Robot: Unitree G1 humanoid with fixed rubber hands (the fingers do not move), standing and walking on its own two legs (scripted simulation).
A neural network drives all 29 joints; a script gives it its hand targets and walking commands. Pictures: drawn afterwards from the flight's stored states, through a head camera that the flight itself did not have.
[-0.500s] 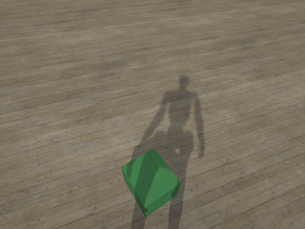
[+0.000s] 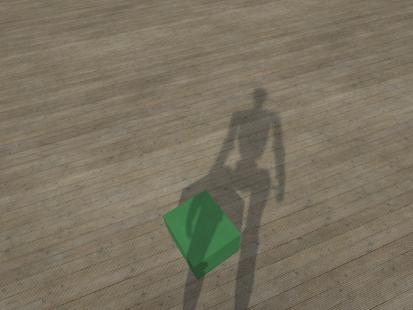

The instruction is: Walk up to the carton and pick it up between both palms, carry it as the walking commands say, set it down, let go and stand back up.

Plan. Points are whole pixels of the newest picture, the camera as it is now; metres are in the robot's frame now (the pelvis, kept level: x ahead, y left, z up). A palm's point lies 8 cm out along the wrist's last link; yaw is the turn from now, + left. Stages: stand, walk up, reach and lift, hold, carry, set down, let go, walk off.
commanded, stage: walk up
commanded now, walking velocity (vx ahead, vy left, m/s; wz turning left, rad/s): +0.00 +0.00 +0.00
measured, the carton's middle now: (201, 233) +0.56 +0.07 -0.69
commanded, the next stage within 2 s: none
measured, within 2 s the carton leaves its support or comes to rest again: neither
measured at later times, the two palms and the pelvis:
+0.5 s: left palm out of the picture -0.05 +0.26 -0.14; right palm out of the picture -0.07 -0.20 -0.16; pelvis -0.04 +0.03 -0.01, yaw -2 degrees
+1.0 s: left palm out of the picture -0.01 +0.31 -0.15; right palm out of the picture +0.01 -0.20 -0.13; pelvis -0.02 +0.04 -0.01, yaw +14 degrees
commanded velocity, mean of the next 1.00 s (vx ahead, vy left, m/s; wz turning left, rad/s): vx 0.04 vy -0.06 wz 0.21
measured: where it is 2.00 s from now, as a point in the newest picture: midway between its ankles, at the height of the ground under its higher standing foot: outside the picture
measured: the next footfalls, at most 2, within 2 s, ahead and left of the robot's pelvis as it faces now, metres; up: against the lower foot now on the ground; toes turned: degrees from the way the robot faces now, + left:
left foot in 0.22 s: +0.02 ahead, +0.17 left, +0.00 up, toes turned +0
right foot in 1.22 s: +0.15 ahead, -0.11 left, +0.00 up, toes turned +12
